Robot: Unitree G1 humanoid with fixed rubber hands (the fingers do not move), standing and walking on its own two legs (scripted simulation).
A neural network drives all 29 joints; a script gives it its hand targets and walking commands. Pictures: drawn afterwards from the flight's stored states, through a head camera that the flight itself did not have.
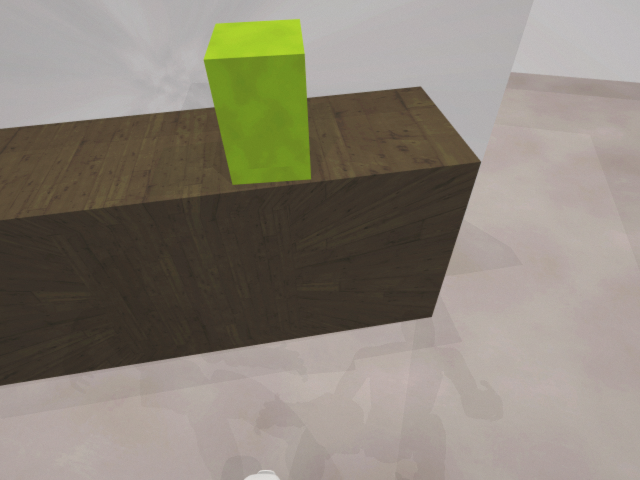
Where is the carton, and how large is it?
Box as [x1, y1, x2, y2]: [204, 19, 310, 184]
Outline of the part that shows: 299,19 215,24 204,57 204,63 232,184 310,178 304,53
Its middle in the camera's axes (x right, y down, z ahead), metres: -0.12 -0.30 +0.88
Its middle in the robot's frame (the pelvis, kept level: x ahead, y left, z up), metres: +0.87 +0.20 +0.06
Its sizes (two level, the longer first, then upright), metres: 0.203 0.184 0.285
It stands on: a pedestal, 0.68 m high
